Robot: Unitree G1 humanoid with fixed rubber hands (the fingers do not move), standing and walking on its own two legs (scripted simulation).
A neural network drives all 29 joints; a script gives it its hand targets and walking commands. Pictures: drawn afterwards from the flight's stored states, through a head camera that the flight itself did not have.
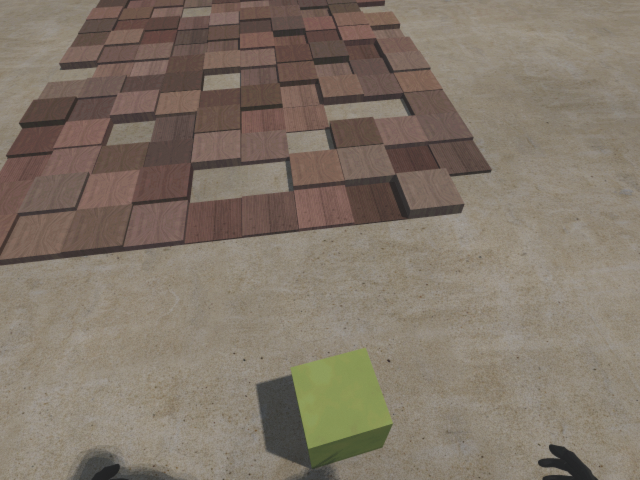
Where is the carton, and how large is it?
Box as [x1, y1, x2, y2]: [290, 348, 392, 468]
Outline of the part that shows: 365,348 290,367 312,468 381,447 389,431 392,422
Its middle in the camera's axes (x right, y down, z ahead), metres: +0.04 +0.48 +1.08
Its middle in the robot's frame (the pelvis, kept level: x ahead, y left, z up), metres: +0.39 -0.02 -0.66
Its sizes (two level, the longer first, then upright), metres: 0.210 0.200 0.250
